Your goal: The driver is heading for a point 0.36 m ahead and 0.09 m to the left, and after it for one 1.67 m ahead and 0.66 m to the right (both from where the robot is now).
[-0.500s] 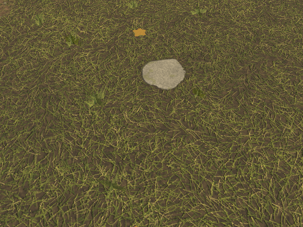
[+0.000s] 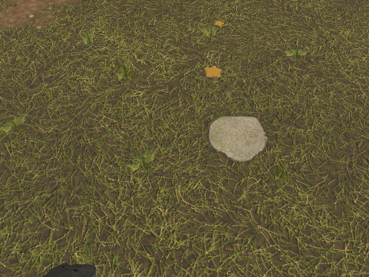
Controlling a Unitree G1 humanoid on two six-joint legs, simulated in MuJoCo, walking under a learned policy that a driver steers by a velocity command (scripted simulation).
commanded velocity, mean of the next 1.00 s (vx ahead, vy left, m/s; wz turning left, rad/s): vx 0.25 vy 0.00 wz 0.00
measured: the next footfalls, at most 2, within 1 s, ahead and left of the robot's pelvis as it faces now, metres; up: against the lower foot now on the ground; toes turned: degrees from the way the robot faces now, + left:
right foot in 0.08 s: +0.23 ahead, -0.13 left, +0.00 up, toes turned +5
left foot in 0.54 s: +0.38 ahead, +0.12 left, +0.00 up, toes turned +11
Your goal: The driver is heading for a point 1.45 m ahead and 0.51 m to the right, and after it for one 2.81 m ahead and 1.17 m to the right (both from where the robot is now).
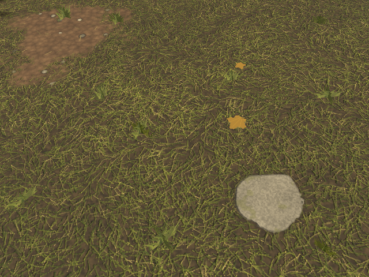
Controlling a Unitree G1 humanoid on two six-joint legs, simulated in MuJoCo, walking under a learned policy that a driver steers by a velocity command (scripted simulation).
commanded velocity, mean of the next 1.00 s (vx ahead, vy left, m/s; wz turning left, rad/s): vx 0.01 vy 0.00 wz -0.52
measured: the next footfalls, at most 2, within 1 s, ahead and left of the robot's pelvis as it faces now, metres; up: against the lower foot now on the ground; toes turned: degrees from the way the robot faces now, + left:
left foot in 0.42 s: +0.06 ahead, +0.10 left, +0.00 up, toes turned -19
right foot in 0.86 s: -0.05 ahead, -0.09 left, +0.00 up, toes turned -29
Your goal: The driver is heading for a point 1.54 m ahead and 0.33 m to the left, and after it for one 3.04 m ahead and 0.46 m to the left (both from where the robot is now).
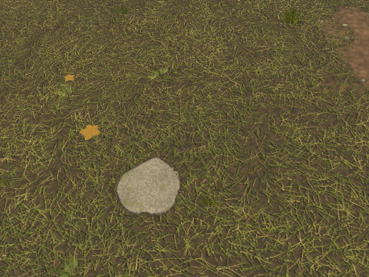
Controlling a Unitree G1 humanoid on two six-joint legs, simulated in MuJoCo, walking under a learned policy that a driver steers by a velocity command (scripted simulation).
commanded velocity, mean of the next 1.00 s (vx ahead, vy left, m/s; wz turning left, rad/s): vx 0.39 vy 0.00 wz -0.05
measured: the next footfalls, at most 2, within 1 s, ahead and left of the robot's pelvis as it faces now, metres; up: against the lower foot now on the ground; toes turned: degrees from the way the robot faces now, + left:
left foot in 0.40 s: +0.14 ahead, +0.12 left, +0.00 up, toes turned +1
right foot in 0.88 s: +0.48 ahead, -0.06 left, +0.00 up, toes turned -4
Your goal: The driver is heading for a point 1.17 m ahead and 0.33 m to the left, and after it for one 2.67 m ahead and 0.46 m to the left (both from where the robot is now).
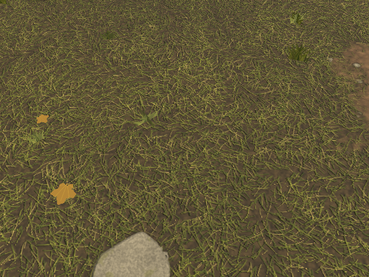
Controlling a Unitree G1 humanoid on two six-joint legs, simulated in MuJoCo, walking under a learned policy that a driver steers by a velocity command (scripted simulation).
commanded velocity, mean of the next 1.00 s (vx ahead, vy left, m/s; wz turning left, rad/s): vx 0.22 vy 0.00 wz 0.00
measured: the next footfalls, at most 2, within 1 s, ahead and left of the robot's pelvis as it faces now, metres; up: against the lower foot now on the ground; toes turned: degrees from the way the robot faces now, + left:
left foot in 0.40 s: +0.39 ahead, +0.09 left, +0.00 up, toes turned +3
right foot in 0.78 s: +0.34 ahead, -0.11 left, +0.00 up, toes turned -1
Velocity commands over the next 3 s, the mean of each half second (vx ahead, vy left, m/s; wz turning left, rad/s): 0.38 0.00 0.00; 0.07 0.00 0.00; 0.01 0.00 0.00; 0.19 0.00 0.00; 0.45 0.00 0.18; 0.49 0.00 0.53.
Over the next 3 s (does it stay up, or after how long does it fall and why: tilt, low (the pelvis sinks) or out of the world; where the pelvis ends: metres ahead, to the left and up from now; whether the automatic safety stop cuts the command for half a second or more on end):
stays up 0.95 0.12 -0.01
